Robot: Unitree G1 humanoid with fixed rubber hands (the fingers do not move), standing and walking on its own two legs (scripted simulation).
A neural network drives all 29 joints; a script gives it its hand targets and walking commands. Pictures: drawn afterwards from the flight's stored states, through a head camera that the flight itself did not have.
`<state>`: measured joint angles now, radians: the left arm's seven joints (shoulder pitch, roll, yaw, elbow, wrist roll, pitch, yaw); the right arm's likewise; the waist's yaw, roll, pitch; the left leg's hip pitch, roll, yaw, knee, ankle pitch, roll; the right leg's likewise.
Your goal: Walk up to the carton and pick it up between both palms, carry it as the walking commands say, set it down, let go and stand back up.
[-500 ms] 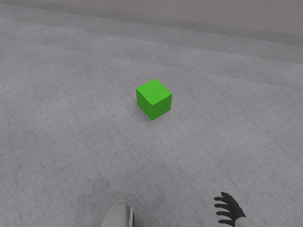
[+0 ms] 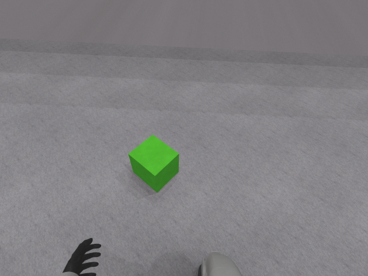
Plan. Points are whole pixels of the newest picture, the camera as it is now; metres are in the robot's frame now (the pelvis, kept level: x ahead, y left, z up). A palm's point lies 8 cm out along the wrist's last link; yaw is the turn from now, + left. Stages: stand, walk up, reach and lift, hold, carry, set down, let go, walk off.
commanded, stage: walk up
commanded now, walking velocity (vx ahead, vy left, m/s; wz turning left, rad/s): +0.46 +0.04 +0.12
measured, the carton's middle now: (154, 163) +0.81 +0.06 -0.67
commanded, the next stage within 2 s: none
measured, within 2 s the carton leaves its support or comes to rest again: neither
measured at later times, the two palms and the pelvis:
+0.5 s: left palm out of the picture +0.10 +0.26 -0.15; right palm (236, 200) +0.31 -0.19 -0.13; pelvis +0.17 +0.03 -0.01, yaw +4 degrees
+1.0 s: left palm (81, 200) +0.35 +0.25 -0.13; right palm (243, 236) +0.22 -0.19 -0.16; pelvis +0.26 +0.02 +0.00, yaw +0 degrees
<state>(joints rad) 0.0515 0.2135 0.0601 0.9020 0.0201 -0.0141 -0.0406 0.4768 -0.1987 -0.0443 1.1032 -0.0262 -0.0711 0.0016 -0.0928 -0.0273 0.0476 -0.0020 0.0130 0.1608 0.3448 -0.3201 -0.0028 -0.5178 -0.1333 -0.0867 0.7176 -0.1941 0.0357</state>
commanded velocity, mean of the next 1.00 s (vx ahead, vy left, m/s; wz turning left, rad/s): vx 0.21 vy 0.04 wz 0.01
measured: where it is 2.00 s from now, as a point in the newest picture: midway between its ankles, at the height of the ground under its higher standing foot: (170, 264)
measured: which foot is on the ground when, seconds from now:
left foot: down 0.00-0.08, up 0.10-0.48, down 0.50-1.00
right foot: up 0.00-0.06, down 0.08-0.50, up 0.52-0.88, down 0.90-1.00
